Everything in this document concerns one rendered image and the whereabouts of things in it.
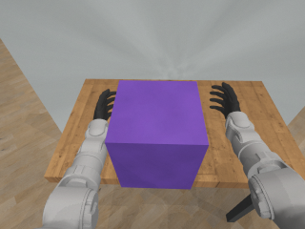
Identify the robot right hand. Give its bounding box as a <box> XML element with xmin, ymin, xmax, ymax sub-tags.
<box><xmin>210</xmin><ymin>82</ymin><xmax>241</xmax><ymax>119</ymax></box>

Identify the robot left hand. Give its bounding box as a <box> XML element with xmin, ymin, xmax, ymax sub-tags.
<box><xmin>93</xmin><ymin>89</ymin><xmax>116</xmax><ymax>121</ymax></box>

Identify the right robot forearm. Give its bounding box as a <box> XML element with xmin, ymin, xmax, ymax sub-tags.
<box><xmin>225</xmin><ymin>111</ymin><xmax>305</xmax><ymax>185</ymax></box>

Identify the left robot forearm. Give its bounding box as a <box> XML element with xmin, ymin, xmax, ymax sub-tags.
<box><xmin>42</xmin><ymin>118</ymin><xmax>109</xmax><ymax>225</ymax></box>

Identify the robot left upper arm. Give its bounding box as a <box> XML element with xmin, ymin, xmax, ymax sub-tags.
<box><xmin>33</xmin><ymin>186</ymin><xmax>99</xmax><ymax>229</ymax></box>

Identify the table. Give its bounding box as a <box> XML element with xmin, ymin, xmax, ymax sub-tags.
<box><xmin>44</xmin><ymin>78</ymin><xmax>305</xmax><ymax>222</ymax></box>

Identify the carton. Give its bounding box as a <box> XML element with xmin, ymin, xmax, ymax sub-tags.
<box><xmin>105</xmin><ymin>80</ymin><xmax>209</xmax><ymax>190</ymax></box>

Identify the robot right upper arm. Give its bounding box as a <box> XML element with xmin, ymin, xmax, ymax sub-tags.
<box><xmin>248</xmin><ymin>167</ymin><xmax>305</xmax><ymax>229</ymax></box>

